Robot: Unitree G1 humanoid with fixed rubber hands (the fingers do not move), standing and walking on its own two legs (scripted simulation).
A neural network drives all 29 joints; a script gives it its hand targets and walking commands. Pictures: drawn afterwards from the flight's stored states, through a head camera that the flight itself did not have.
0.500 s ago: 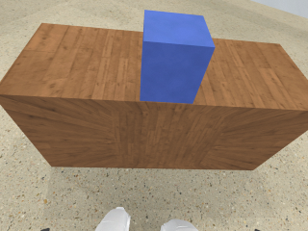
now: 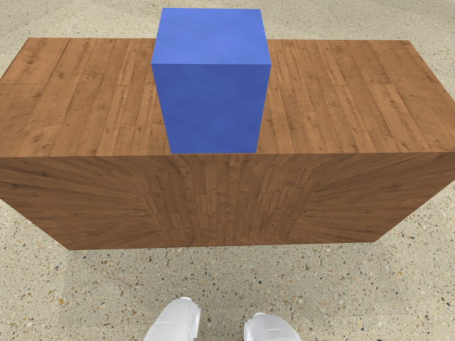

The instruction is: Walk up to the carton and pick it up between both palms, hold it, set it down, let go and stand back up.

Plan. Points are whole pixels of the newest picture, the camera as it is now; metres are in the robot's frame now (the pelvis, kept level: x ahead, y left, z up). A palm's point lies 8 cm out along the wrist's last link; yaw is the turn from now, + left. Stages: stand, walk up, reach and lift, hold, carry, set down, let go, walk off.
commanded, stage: walk up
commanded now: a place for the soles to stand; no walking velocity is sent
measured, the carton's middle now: (212, 86) +0.62 +0.04 +0.05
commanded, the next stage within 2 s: none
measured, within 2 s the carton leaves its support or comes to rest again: neither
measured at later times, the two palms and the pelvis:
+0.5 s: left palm out of the picture +0.08 +0.34 -0.10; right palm out of the picture +0.08 -0.26 -0.09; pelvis +0.00 +0.03 -0.01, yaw +2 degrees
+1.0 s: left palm out of the picture +0.09 +0.34 -0.10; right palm out of the picture +0.09 -0.26 -0.10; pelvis +0.01 +0.04 -0.01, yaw +2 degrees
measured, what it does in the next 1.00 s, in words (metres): steps on the spot: left foot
